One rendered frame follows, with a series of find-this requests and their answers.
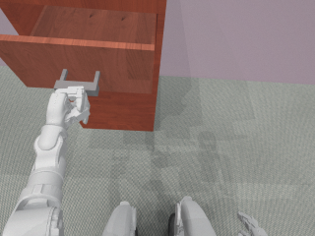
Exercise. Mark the robot left hand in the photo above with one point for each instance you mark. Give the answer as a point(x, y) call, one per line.
point(59, 106)

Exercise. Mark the robot right hand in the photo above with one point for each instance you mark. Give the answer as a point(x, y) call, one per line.
point(251, 225)

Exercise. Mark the handle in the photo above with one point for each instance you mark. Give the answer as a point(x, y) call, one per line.
point(91, 88)

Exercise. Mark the robot left forearm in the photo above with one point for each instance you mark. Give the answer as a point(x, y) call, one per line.
point(44, 187)

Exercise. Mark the cabinet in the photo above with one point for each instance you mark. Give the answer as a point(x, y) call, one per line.
point(110, 110)

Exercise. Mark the left robot thigh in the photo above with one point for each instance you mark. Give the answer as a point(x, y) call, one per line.
point(122, 221)

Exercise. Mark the left robot upper arm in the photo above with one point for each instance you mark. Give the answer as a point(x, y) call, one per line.
point(41, 221)

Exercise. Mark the right robot shin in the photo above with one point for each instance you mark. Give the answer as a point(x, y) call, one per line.
point(179, 231)

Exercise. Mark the drawer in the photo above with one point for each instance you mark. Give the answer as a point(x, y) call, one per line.
point(118, 44)

